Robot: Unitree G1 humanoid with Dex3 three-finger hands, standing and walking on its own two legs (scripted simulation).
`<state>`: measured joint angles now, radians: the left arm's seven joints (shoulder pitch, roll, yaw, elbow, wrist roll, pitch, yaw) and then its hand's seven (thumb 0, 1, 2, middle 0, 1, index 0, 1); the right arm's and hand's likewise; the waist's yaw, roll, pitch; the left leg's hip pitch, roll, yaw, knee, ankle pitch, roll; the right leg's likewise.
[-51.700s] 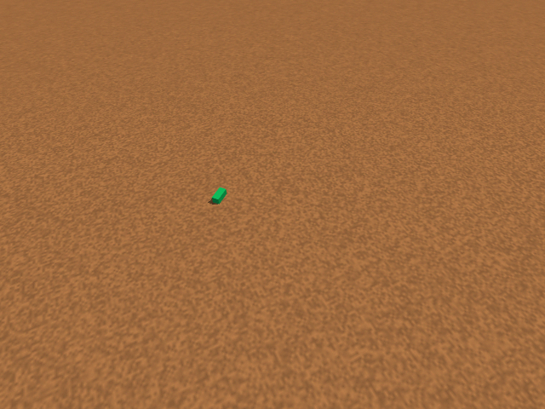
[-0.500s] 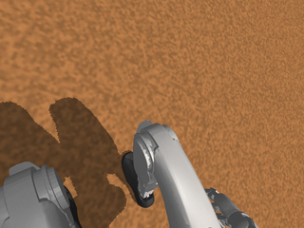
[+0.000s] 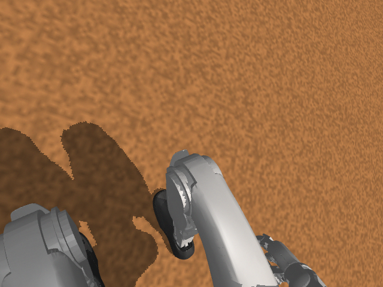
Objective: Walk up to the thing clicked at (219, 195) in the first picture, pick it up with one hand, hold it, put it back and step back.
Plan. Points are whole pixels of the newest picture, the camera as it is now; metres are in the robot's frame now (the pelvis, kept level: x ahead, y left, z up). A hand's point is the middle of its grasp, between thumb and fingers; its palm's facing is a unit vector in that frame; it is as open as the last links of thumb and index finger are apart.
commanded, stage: approach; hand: left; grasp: from above
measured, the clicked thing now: out of the picture +0.55 +0.44 -0.32
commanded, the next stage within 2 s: close in in 1.30 s
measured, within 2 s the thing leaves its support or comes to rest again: neither
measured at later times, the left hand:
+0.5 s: hand out of the picture +0.50 +0.43 -0.11, palm faces -0.45 -0.13 -0.89, open 14.2 cm
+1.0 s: hand out of the picture +0.51 +0.38 -0.16, palm faces -0.29 -0.07 -0.95, open 14.3 cm
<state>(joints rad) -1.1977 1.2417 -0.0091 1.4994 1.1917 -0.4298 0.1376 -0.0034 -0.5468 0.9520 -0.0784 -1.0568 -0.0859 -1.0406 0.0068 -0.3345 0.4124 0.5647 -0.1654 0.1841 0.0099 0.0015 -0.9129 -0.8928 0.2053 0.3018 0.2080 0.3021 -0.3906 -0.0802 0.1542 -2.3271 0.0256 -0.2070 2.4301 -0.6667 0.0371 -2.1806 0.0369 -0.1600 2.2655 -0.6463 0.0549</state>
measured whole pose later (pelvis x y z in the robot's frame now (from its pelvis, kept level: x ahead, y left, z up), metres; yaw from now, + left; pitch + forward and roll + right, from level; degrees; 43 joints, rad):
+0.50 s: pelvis +0.01 +0.00 +0.01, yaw +1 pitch +33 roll -14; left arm -1.21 1.22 -0.04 1.38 1.09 -0.20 0.04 0.00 -0.53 0.93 -0.07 -1.07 -0.09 -1.04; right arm 0.04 -0.32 0.34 0.59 -0.09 0.12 -0.01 0.00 -0.92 -0.89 0.20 0.30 0.21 0.30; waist -0.35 -0.03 0.07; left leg -2.33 0.03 -0.17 2.41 -0.68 0.05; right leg -2.20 0.03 -0.13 2.26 -0.67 0.06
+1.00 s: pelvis +0.00 -0.01 -0.01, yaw +0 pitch +31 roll -13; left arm -1.19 1.18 0.06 1.56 1.30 -0.31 0.44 0.00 -0.55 0.97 -0.09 -1.03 -0.09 -1.02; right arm 0.02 -0.33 0.37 0.62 -0.17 0.08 0.01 0.00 -0.91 -0.89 0.20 0.30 0.21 0.30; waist -0.39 -0.09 0.09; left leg -2.36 0.03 -0.20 2.44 -0.65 0.03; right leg -2.23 0.04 -0.15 2.30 -0.63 0.05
